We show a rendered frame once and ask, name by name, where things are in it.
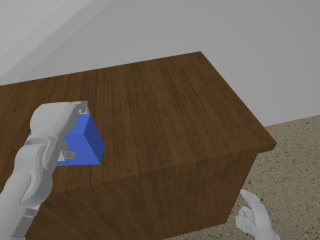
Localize sponge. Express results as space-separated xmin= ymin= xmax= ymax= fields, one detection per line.
xmin=28 ymin=114 xmax=105 ymax=166

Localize table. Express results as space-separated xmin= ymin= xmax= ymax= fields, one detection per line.
xmin=0 ymin=51 xmax=277 ymax=240

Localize left robot forearm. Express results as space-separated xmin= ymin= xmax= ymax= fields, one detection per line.
xmin=0 ymin=133 xmax=63 ymax=240

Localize robot right hand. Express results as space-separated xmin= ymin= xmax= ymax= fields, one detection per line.
xmin=235 ymin=189 xmax=274 ymax=236

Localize right robot forearm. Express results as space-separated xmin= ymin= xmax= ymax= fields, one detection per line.
xmin=254 ymin=227 xmax=281 ymax=240

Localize robot left hand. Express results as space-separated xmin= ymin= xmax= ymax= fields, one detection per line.
xmin=30 ymin=100 xmax=90 ymax=162

